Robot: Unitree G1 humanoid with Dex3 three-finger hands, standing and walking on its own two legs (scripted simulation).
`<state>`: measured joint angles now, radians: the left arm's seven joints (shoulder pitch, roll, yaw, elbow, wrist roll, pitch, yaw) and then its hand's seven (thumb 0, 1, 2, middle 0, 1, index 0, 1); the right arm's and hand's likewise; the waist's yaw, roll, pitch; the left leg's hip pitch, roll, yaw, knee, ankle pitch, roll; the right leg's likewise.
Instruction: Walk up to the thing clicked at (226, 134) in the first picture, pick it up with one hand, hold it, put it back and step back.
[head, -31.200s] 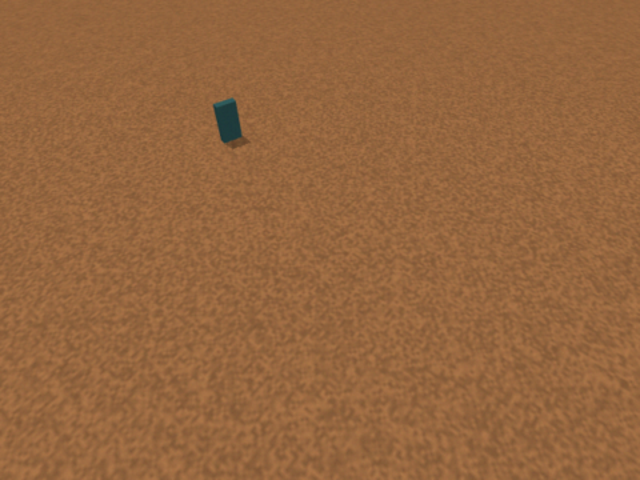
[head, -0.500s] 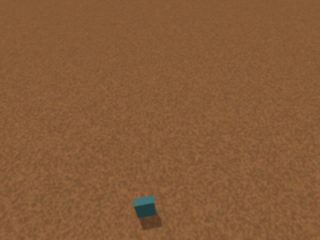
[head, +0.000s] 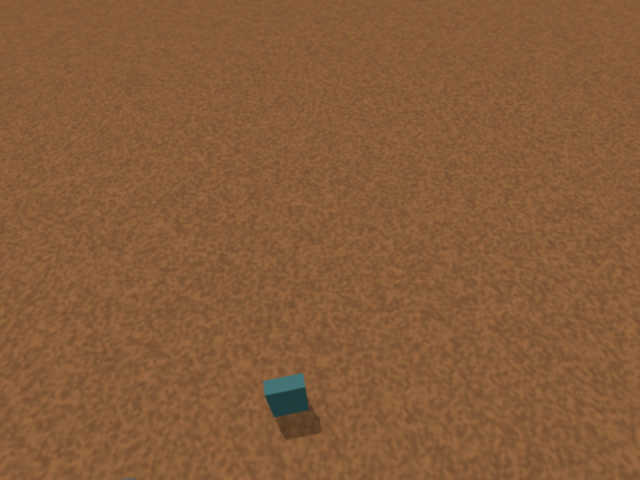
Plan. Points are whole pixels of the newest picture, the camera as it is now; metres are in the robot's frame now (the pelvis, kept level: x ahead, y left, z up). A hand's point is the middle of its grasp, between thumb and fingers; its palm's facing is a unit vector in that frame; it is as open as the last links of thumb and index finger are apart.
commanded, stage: step back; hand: left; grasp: from the side
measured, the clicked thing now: (287, 396) +0.42 +0.14 -0.67
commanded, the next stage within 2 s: none
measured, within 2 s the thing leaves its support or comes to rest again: neither
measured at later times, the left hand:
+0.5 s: hand out of the picture +0.05 +0.33 -0.18, palm faces -0.08 -0.94 -0.34, open 7.3 cm
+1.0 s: hand out of the picture -0.06 +0.34 -0.15, palm faces -0.06 -0.92 -0.38, open 7.3 cm
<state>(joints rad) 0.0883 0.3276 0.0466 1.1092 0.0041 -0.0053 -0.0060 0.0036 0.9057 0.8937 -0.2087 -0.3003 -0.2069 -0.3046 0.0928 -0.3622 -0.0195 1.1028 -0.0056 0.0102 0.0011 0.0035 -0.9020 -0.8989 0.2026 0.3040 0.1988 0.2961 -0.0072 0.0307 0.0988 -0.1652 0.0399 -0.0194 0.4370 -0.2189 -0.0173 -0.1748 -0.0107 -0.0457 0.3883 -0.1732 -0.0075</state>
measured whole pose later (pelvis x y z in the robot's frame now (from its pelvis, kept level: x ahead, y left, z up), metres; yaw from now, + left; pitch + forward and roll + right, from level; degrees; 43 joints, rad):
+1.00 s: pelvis -0.20 +0.09 -0.02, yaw -2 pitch -1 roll +0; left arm 0.11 0.35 0.07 0.77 0.04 0.05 0.00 0.01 0.90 0.89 -0.21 -0.30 -0.21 -0.30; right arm 0.15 -0.41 -0.06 0.88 0.00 0.03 -0.03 0.00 -0.90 -0.90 0.20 0.30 0.20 0.30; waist 0.00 0.00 0.18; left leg -0.28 -0.05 -0.08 0.82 -0.50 -0.01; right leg -0.37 0.00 0.02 0.58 -0.19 -0.01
